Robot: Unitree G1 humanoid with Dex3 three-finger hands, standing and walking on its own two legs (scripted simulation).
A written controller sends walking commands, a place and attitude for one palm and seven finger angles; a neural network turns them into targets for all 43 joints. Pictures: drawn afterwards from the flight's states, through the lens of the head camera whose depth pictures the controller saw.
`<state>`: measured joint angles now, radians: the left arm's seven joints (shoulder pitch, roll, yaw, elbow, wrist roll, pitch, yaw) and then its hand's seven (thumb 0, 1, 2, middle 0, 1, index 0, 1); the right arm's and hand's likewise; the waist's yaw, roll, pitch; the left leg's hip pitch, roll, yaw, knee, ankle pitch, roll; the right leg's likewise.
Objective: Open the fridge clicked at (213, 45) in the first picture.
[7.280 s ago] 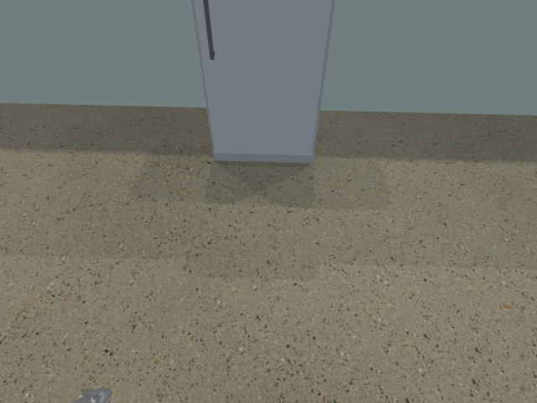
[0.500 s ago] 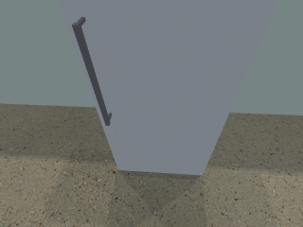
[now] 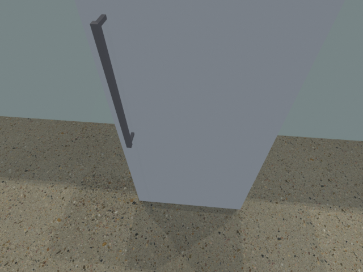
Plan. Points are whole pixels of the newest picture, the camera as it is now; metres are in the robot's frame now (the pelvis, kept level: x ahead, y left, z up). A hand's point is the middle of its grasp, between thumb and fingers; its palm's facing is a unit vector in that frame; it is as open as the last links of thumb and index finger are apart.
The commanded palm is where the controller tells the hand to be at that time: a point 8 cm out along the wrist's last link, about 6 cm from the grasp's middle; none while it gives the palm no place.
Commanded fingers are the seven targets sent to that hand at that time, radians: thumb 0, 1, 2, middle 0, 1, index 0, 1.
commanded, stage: shuffle to correct the standing spot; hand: left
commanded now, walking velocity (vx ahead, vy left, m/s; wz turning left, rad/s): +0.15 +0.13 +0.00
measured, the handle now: (118, 95) +0.54 +0.22 +0.09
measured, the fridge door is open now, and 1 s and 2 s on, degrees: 0 0 0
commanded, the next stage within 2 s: come to a stop and stand still in 0.20 s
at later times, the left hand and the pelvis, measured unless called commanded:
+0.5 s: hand out of the picture +0.08 +0.22 -0.18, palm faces +0.10 -0.97 -0.22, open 7.3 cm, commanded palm none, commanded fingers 0.00 0.90 0.90 -0.20 -0.30 -0.20 -0.30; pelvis +0.07 +0.04 -0.01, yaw +2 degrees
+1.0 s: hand out of the picture +0.09 +0.22 -0.17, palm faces +0.06 -0.97 -0.25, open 7.4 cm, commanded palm none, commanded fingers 0.00 0.90 0.90 -0.20 -0.30 -0.20 -0.30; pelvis +0.04 +0.03 -0.01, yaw +1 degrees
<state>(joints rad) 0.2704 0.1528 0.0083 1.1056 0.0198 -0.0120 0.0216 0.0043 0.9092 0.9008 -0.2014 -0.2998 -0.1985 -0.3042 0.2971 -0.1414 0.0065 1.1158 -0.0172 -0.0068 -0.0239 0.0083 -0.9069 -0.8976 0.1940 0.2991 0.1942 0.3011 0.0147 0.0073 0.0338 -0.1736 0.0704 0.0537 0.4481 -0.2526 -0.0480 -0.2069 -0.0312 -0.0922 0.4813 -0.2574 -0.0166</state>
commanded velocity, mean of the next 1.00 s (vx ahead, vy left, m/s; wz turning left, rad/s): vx -0.02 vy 0.01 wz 0.00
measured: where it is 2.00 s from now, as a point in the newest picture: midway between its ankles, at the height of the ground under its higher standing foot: outside the picture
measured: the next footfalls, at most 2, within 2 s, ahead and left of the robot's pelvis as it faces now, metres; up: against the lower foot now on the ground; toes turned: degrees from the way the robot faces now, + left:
right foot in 0.76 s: +0.09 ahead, -0.06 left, +0.00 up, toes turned -2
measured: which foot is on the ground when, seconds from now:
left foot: down 0.00-1.00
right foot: down 0.00-0.54, up 0.56-0.74, down 0.76-1.00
